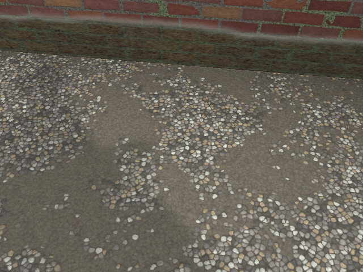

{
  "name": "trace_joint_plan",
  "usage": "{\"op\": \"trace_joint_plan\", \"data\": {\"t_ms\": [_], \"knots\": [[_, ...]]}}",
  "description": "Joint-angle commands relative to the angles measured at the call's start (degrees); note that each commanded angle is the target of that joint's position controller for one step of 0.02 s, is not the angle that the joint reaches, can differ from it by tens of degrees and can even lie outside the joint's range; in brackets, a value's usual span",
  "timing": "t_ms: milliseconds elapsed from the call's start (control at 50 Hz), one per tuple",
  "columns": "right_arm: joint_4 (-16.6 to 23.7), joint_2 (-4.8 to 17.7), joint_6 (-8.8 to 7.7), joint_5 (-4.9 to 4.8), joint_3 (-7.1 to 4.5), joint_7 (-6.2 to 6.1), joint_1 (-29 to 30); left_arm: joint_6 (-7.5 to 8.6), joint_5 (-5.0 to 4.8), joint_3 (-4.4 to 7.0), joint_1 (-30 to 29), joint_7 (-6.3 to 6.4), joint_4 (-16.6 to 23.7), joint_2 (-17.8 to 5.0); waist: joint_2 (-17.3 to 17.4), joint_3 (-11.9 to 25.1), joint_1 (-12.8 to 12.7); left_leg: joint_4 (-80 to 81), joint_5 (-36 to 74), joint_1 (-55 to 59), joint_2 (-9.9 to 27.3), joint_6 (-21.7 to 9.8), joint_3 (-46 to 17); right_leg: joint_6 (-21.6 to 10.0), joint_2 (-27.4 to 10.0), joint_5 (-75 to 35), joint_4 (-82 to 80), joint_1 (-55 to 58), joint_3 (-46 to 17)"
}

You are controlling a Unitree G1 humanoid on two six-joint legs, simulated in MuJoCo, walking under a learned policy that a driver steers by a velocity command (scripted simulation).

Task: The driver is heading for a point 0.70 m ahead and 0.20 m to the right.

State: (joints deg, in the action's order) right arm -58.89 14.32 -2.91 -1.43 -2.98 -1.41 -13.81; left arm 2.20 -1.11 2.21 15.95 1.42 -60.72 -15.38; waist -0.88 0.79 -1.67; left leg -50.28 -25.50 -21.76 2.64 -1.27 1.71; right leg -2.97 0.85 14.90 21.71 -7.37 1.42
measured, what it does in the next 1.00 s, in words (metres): walks ahead, turning right: left foot, then right foot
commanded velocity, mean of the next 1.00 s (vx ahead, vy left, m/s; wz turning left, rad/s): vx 0.45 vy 0.00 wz -0.41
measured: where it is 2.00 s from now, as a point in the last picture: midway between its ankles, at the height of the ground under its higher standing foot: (222, 243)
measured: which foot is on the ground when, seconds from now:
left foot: up 0.00-0.12, down 0.14-0.64, up 0.66-1.00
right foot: down 0.00-0.12, up 0.14-0.62, down 0.64-1.00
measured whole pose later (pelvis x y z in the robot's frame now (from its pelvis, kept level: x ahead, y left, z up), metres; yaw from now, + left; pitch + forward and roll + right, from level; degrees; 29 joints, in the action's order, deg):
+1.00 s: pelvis +0.46 -0.04 +0.00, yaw -28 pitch +2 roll +0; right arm -42.5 15.9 -6.8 0.1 -2.8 -0.3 -0.5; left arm 3.1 -1.5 4.6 18.4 0.4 -46.9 -15.0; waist 2.5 -1.6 -4.7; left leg -33.1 2.8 -36.6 4.6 3.2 -5.8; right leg -5.1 7.1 15.1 20.8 -7.1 -7.6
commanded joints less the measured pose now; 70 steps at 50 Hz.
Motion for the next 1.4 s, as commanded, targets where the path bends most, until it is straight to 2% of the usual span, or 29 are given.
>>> {"op": "trace_joint_plan", "data": {"t_ms": [20, 80, 120, 140, 160, 180, 200, 240, 280, 380, 520, 580, 620, 640, 660, 680, 700, 740, 840, 920, 1000, 1060, 1100, 1120, 1140, 1160, 1200, 1300, 1400], "knots": [[3.6, 3.4, -2.52, -0.01, -0.72, 0.90, 5.5, 1.05, -0.55, 1.83, -2.3, 0.19, 3.5, -9.2, -4.7, -4.6, 0.2, 9.0, 3.3, -5.7, 2.3, 0.0, -0.5, -8.4, -14.1, 10.9, -14.0, -0.7, -14.7], [0.7, 3.0, -2.30, -0.14, -0.91, 1.40, -0.4, 0.30, -1.25, 2.26, -2.4, -0.19, 3.7, -10.6, -4.3, -3.1, 3.6, 20.0, 13.2, 11.1, -2.0, 0.9, 4.7, -7.8, -11.5, 11.6, -9.0, -10.5, -9.8], [-1.9, 5.2, -1.82, -0.28, -1.99, 0.84, -8.9, 0.31, -0.84, 0.96, -2.5, -0.67, 4.0, -6.5, -0.6, -2.3, 7.5, 23.7, 11.2, 23.3, -1.6, 0.1, 2.0, -5.4, -8.2, 11.3, 0.9, -19.1, -8.4], [-2.3, 9.5, -2.00, 0.33, -2.96, 0.27, -15.2, 0.71, 0.22, -0.50, -4.0, -1.33, 5.3, -1.3, 11.7, -0.4, 9.9, 31.4, 2.8, 28.6, 10.9, -3.3, -14.6, -1.1, -2.3, 10.5, 22.7, -25.9, -1.7], [-2.7, 15.1, -2.69, 1.60, -3.67, 0.92, -19.4, 1.82, -0.53, -0.45, -4.0, -1.03, 8.0, -0.1, 19.7, 1.7, 9.3, 40.7, -10.0, 31.5, 22.6, -11.7, -38.5, -0.4, 3.5, 18.3, 38.6, -37.2, -3.1], [-2.4, 12.0, -3.78, 2.01, -2.64, 1.32, -15.5, 2.48, -2.13, 0.47, -5.4, -0.94, 8.7, -4.4, 12.7, -1.8, 7.6, 42.5, -20.4, 26.6, 23.7, -13.3, -41.0, -1.9, -0.7, 15.9, 47.1, -40.9, -9.4], [-0.6, 8.3, -4.46, 1.39, -1.55, 1.46, -9.7, 2.81, -2.76, 0.97, -5.5, -1.22, 8.8, -6.2, 10.5, -5.9, 5.6, 42.7, -18.1, 24.0, 20.8, -10.4, -33.7, -3.0, -2.9, 9.2, 48.1, -43.5, -10.6], [1.1, 5.4, -4.67, 1.15, -0.47, 1.76, -3.1, 2.68, -1.51, 1.69, -3.5, -1.07, 7.2, -5.9, 8.5, -6.9, 2.6, 43.2, -0.6, 20.6, 15.4, -5.6, -18.7, -2.5, -5.5, -0.3, 43.9, -39.8, -10.3], [0.6, 3.8, -4.45, 2.25, -0.03, 1.46, -4.7, 1.93, -1.05, 1.97, -2.9, -1.66, 6.5, -4.3, 8.3, -5.9, 2.7, 42.8, 13.3, 19.2, 11.6, -3.5, -7.9, -1.4, -5.8, -6.6, 41.7, -35.6, -8.4], [0.6, 5.4, -4.03, 3.01, -0.23, -0.10, -7.2, 0.94, -0.72, 1.67, -9.9, -2.51, 10.6, -1.1, 4.7, -7.1, 3.6, 44.2, 26.1, 18.8, 11.0, -5.2, 1.6, 0.9, -5.3, -15.2, 30.9, -37.5, -6.4], [0.4, 7.2, -2.55, 1.40, -1.05, -0.94, -11.6, 0.91, -0.34, 0.62, -21.0, -5.11, 17.4, 0.8, 3.6, -9.5, 5.4, 41.1, 39.4, 26.4, 13.5, -5.0, 9.9, -1.7, -4.3, -15.0, 15.9, -34.7, 2.0], [2.0, 9.8, -1.44, 1.08, -1.93, -1.41, -9.5, 0.74, -0.49, 2.09, -17.3, -5.95, 18.6, -2.1, 7.3, -4.2, 0.9, 29.3, 70.5, 29.6, 14.4, -4.2, 12.1, -5.1, 0.6, -7.2, 15.8, -24.2, 6.9], [3.7, 11.5, -0.71, 0.96, -2.36, -1.44, -6.8, 0.36, -0.77, 5.12, -2.7, -5.50, 15.7, -7.8, 8.0, 4.3, -7.1, 9.1, 74.7, 24.3, 12.9, -2.7, 12.4, -8.7, 4.3, -7.6, 11.8, -3.8, 6.6], [5.0, 11.0, -1.31, 1.36, -2.11, -1.18, -6.4, -0.41, -0.66, 7.02, 5.7, -4.06, 13.8, -11.8, 3.3, 8.8, -10.6, -7.8, 55.6, 9.9, 10.0, -0.4, 11.9, -11.5, -1.0, -5.3, 9.1, 13.6, -4.2], [8.3, 1.7, -3.37, 2.22, 0.47, 0.20, -11.0, -0.45, -0.68, 7.62, 3.7, -3.21, 15.6, -16.8, -13.3, 15.1, -3.0, -33.0, -3.2, -15.9, -4.0, 3.4, 6.7, -23.8, -18.1, -0.1, 3.0, 32.6, -39.6], [10.3, 5.4, -6.57, -0.18, -0.04, 1.38, -5.6, 0.01, 0.54, 6.15, 6.5, -3.01, 15.1, -13.0, -7.5, 20.8, -6.2, -38.6, -5.4, -22.3, -4.5, 1.6, -7.9, -25.0, -20.8, 5.0, -6.3, 33.7, -50.6], [12.5, 7.8, -7.66, -2.21, -0.73, 1.62, 0.2, 0.95, 0.96, 5.31, 4.6, -2.83, 14.8, -9.3, -4.8, 12.3, -5.9, -36.1, -1.1, -26.3, -0.9, -0.4, -8.4, -21.1, -18.5, 2.2, -6.7, 27.7, -40.8], [12.2, 8.3, -7.14, -0.08, -1.43, 0.56, 0.6, 2.43, 0.19, 3.89, -4.7, -3.35, 16.6, -4.9, 3.5, 3.4, 0.4, -23.4, 5.3, -19.3, 4.0, -0.3, -7.7, -16.1, -12.8, -8.6, -7.7, 8.9, -26.9], [15.5, 6.1, -4.18, 2.61, -1.48, 0.26, 3.2, 2.54, 0.26, 4.20, -4.6, -1.58, 17.7, -7.8, 0.9, -1.6, 3.2, -7.6, 12.5, -12.6, 5.0, 4.6, -5.0, -15.5, -8.3, -18.2, -11.5, -8.6, -17.9], [18.8, 4.1, -4.31, 2.33, -0.37, 0.55, 13.3, 1.78, -0.29, 4.64, -0.1, -0.73, 17.4, -8.9, -1.8, -2.4, -0.9, 12.9, 29.0, -8.4, 0.5, 5.1, -3.4, -11.1, -3.8, -13.9, -9.2, -11.3, -14.0], [21.3, 6.1, -4.81, 0.99, -0.73, 1.54, 17.7, 1.16, -0.81, 4.48, 3.9, -0.65, 16.6, -8.2, -3.9, -1.0, -2.8, 20.7, 30.4, -6.3, -1.6, 4.2, -5.2, -9.5, -6.2, -9.2, -4.6, -5.3, -19.6], [21.5, 8.5, -5.75, 0.80, -1.68, 2.22, 15.6, 0.59, -0.39, 4.59, 3.9, -0.18, 17.1, -8.4, -6.0, 0.2, -0.6, 23.4, 22.9, -3.3, -2.1, 1.8, -6.0, -8.2, -8.5, -10.2, 1.4, 0.2, -24.9], [19.5, 11.3, -6.47, 2.72, -2.92, 1.91, 5.1, 0.35, 0.32, 3.48, 2.6, -0.16, 18.2, -5.2, -5.3, 6.8, 4.7, 25.4, 27.7, 12.2, 1.2, -2.6, -6.5, -4.4, -3.4, -19.5, 16.3, -1.1, -20.8], [19.2, 15.1, -6.37, 4.00, -3.61, 1.70, -2.4, 0.47, 1.63, 2.39, 5.4, 0.04, 19.5, -2.2, 3.7, 16.0, 5.7, 21.2, 40.7, 28.7, 12.5, -7.2, -17.5, -1.2, 1.7, -4.6, 33.6, -10.7, -15.4], [17.1, 16.8, -5.31, 3.73, -4.28, 2.38, -4.9, 0.95, -0.33, 1.91, 14.6, -0.10, 19.8, -1.5, 23.3, 22.1, 1.9, 26.7, 38.8, 41.5, 23.4, -17.0, -42.0, 2.1, 7.5, 23.1, 49.2, -27.8, -11.9], [18.8, 10.7, -4.82, 2.21, -2.88, 2.63, -3.0, 0.59, -0.92, 2.98, 13.8, 0.14, 17.7, -7.6, 13.5, 18.1, 3.2, 27.8, 32.0, 38.3, 22.2, -15.5, -41.6, 3.1, 3.3, 21.1, 55.7, -32.2, -14.9], [19.8, 6.2, -3.80, 2.40, -1.02, 2.66, 3.1, -0.69, 0.00, 3.58, 3.8, 0.54, 19.3, -9.1, 3.1, 7.3, 3.7, 27.6, 44.1, 23.8, 16.8, -12.5, -24.0, 4.6, 0.5, 14.5, 55.4, -31.6, -11.5], [17.0, 6.5, -3.28, 2.91, -0.82, 2.77, 7.4, -2.23, 0.66, 2.12, 3.0, 0.43, 20.5, -2.1, 8.2, 4.9, -0.7, 32.0, 56.9, 9.2, 9.9, -12.0, -9.2, 5.9, -2.7, 7.9, 31.9, -18.0, -5.9], [14.9, 8.9, -1.42, 1.43, -1.28, 2.07, 6.6, -2.97, 0.98, 1.95, -1.5, 0.06, 21.3, -3.5, 8.0, 7.5, 0.9, 32.3, 45.9, 9.5, 10.3, -11.5, -7.4, 5.4, -2.4, -3.1, 17.0, -9.1, -3.8]]}}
